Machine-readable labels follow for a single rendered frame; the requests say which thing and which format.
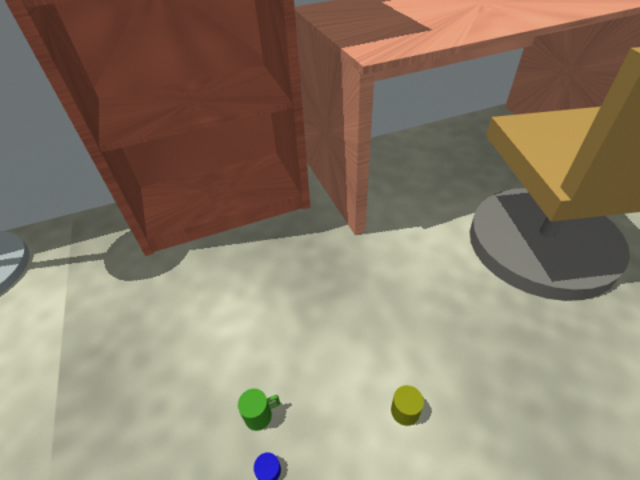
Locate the desk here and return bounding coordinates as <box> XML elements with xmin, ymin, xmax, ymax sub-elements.
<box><xmin>295</xmin><ymin>0</ymin><xmax>640</xmax><ymax>235</ymax></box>

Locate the bookshelf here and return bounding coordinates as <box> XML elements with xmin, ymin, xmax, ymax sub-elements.
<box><xmin>5</xmin><ymin>0</ymin><xmax>310</xmax><ymax>256</ymax></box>

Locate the office chair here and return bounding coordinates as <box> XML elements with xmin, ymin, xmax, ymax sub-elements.
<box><xmin>470</xmin><ymin>47</ymin><xmax>640</xmax><ymax>301</ymax></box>

